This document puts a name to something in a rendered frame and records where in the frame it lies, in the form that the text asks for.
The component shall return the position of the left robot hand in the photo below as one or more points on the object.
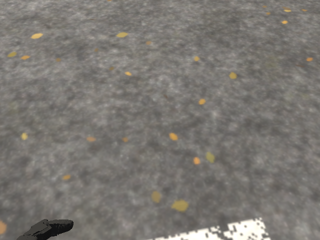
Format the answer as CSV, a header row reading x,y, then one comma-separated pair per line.
x,y
45,229

